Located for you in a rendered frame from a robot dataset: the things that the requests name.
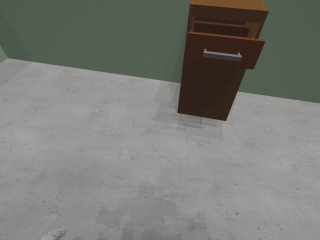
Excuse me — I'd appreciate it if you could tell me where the cabinet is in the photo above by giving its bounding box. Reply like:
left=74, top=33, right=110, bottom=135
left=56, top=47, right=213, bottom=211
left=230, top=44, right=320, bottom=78
left=177, top=0, right=269, bottom=121

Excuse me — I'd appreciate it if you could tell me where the handle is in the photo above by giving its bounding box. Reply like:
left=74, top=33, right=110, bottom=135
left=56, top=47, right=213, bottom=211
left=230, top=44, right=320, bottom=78
left=203, top=49, right=242, bottom=62

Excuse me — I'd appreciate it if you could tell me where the robot left hand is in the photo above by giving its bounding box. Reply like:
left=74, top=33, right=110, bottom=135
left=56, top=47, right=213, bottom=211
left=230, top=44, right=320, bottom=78
left=40, top=228, right=67, bottom=240

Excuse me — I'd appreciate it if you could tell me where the drawer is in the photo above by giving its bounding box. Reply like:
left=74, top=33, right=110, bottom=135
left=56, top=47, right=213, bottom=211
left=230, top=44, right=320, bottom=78
left=185, top=22, right=265, bottom=70

